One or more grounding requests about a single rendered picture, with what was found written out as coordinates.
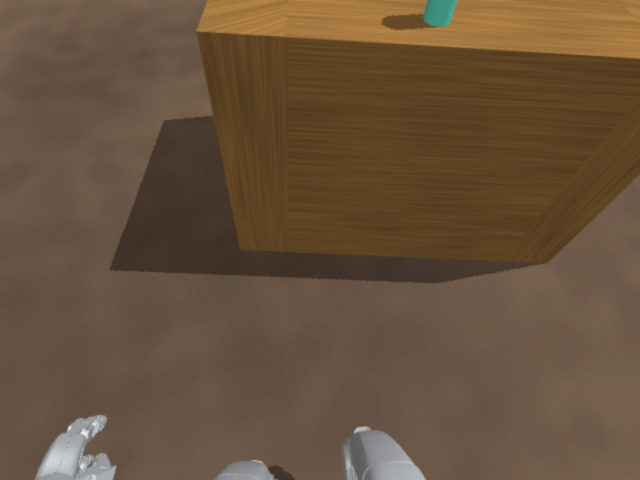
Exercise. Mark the left robot hand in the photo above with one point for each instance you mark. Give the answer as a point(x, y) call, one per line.
point(65, 454)

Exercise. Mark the bottle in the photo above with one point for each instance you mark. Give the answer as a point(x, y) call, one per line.
point(439, 12)

